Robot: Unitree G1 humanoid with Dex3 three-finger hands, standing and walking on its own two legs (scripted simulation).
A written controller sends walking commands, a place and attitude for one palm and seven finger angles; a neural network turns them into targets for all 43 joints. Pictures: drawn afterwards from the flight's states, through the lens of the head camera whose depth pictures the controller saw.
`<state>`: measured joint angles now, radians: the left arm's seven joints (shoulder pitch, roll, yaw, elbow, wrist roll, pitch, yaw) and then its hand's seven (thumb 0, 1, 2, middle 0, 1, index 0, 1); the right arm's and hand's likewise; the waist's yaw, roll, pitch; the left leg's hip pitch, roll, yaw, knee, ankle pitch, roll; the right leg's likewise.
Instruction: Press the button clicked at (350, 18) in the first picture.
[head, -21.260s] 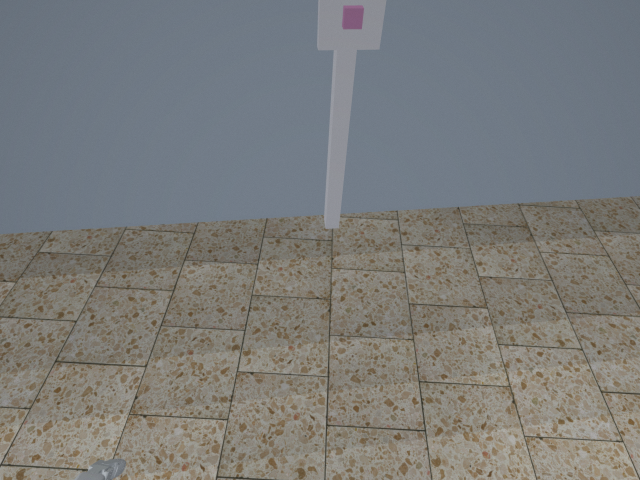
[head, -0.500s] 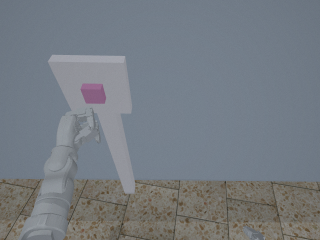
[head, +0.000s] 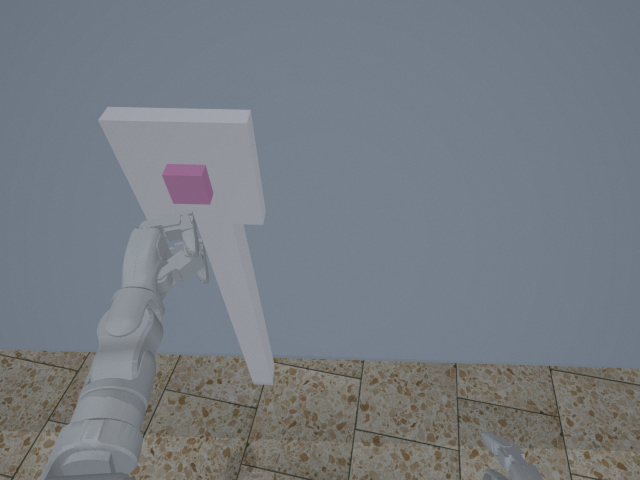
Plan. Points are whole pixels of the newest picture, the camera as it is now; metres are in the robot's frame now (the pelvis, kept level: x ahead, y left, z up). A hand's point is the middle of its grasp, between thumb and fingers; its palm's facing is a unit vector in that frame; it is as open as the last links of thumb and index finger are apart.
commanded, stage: press the button with the knuckle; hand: left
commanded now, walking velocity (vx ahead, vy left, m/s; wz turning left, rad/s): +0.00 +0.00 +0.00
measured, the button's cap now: (189, 182) +0.47 +0.19 +0.12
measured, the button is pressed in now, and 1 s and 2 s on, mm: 0 5 0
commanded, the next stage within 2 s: hold the button down briefly in 1.18 s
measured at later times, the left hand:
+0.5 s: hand (208, 236) +0.40 +0.16 +0.09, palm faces +0.00 -1.00 -0.01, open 3.1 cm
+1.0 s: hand (211, 224) +0.42 +0.16 +0.09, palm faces +0.00 -1.00 -0.01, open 3.4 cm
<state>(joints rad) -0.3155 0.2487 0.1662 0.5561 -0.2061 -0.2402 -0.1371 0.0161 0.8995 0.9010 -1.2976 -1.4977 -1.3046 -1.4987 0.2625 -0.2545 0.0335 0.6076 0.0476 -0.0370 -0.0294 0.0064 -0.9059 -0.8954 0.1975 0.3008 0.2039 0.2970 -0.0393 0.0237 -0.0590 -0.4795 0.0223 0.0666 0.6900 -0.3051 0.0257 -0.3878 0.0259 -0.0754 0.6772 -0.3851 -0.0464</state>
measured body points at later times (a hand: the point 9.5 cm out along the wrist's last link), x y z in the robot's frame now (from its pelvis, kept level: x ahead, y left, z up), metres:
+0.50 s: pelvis +0.01 +0.00 +0.00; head +0.04 -0.01 +0.45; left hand +0.40 +0.21 +0.09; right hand +0.11 -0.26 -0.11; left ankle +0.03 +0.10 -0.72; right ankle -0.02 -0.09 -0.72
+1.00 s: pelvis +0.00 +0.00 -0.01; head +0.04 +0.00 +0.44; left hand +0.42 +0.21 +0.09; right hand +0.07 -0.26 -0.12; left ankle +0.03 +0.10 -0.72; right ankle -0.02 -0.09 -0.72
